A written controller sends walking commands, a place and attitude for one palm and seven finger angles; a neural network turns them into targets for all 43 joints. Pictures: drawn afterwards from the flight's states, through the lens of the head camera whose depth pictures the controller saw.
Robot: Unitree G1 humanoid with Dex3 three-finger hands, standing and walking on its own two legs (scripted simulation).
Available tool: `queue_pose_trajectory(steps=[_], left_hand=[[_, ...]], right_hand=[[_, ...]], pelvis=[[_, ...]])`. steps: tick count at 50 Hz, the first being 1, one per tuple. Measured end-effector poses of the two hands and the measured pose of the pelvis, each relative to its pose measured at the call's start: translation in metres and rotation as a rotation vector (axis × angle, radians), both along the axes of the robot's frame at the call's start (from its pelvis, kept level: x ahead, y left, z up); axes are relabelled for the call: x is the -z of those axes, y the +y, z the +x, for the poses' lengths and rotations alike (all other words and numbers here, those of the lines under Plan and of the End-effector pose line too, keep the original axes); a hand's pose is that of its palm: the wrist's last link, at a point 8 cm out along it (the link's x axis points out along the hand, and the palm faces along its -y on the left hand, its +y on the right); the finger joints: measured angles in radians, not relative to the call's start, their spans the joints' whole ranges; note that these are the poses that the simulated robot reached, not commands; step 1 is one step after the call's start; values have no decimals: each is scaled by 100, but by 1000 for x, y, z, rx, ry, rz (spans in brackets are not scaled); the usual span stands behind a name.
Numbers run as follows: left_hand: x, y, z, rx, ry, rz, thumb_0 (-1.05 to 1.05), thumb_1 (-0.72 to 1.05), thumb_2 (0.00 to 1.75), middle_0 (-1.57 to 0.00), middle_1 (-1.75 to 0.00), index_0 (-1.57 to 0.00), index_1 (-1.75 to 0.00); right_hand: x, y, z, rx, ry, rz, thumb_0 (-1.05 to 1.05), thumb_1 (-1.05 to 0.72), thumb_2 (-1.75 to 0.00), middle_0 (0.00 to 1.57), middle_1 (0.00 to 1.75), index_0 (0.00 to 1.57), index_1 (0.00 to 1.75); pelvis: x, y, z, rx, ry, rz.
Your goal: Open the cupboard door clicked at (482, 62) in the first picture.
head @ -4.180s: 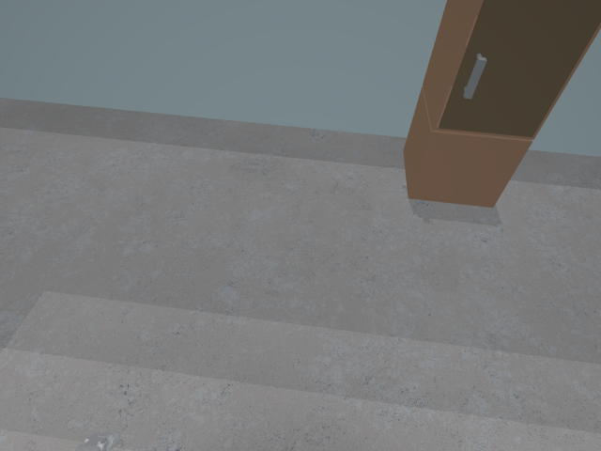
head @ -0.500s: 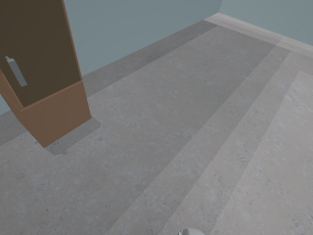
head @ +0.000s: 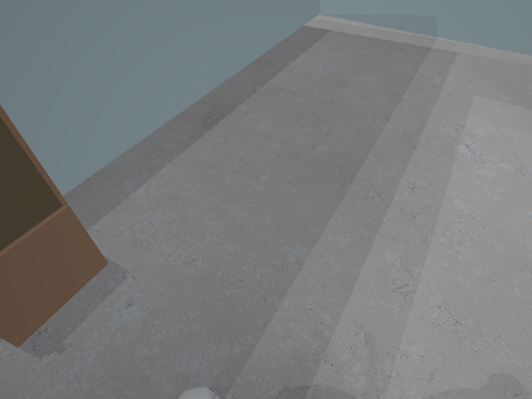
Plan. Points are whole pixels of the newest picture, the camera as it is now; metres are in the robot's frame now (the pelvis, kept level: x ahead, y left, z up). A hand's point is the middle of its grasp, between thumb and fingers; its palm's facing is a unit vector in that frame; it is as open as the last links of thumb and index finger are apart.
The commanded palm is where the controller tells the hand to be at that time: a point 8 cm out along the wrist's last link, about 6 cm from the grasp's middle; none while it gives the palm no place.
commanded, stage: walk to a spot facing it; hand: left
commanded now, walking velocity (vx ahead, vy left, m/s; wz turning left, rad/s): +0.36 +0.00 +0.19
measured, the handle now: out of the picture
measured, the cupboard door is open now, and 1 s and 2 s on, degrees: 0 0 0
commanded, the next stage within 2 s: turn to face it in 0.20 s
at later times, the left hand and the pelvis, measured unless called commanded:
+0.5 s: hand (129, 393) +0.18 +0.26 -0.18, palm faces +0.16 -0.97 -0.17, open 7.4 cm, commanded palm none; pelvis +0.19 +0.08 +0.00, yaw +5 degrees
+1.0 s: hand (146, 332) +0.27 +0.24 -0.14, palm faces +0.40 -0.88 -0.26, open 7.4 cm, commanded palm none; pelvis +0.24 +0.03 +0.00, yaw +24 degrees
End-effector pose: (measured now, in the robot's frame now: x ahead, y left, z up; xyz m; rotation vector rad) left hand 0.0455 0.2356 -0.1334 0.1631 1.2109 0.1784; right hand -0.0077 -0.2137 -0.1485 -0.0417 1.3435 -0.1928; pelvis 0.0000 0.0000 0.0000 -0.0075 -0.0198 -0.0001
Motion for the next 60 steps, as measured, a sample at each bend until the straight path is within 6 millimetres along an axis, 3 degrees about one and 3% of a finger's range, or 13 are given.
queue_pose_trajectory(steps=[4,8,15,17,21,29,34,39,43,51,55,60], left_hand=[[1,-2,3,-31,50,-28,0,94,89,-20,-30,-20,-30],[9,-4,4,-81,114,-70,0,93,90,-19,-30,-20,-30],[31,8,7,-172,279,-140,0,91,89,-20,-30,-20,-30],[36,18,14,-177,329,-149,0,91,89,-20,-30,-20,-30],[30,44,55,-150,322,-121,1,91,89,-20,-30,-20,-30],[11,87,184,-164,21,-33,1,91,90,-19,-30,-20,-30],[-6,88,238,-170,-107,2,0,92,90,-19,-30,-20,-30],[-18,73,263,-176,-169,39,0,91,90,-19,-30,-20,-30],[-23,58,253,-211,-184,68,0,91,89,-19,-30,-20,-30],[-22,41,187,-371,-73,56,0,91,89,-20,-30,-20,-30],[-12,39,144,-458,0,36,0,91,89,-20,-30,-20,-30],[9,46,84,-575,86,3,1,91,89,-20,-30,-20,-30]], right_hand=[[-11,-14,72,-41,-85,-52,2,-94,-89,20,29,19,30],[-19,-11,135,-101,-121,-74,2,-94,-89,20,29,19,30],[-15,33,245,-221,-159,-89,1,-92,-90,20,29,19,30],[-12,49,268,-229,-185,-92,1,-92,-89,20,29,19,30],[-15,72,280,-187,-188,-77,0,-92,-89,20,30,20,30],[-20,63,277,-207,-57,-99,-2,-95,-89,21,30,20,30],[-14,55,280,-219,-6,-68,0,-93,-89,21,30,20,30],[-1,38,297,-236,-1,-34,1,-91,-89,21,30,20,30],[8,22,322,-281,-6,-23,1,-91,-89,20,30,20,30],[-8,14,383,-440,-36,-60,1,-91,-89,20,30,19,30],[-13,31,414,-535,-56,-83,1,-91,-89,20,29,19,30],[-19,76,452,-668,-135,-105,1,-91,-90,20,29,19,30]], pelvis=[[-4,6,34,-13,8,-11],[-3,16,69,-35,13,-24],[12,50,138,-67,13,-39],[17,62,155,-64,10,-26],[10,75,178,-59,1,-23],[-2,79,204,-142,16,-16],[-2,68,217,-194,21,-7],[3,49,229,-248,28,2],[6,34,235,-309,22,14],[-4,28,241,-433,25,32],[-2,33,239,-490,29,31],[8,51,233,-562,32,10]])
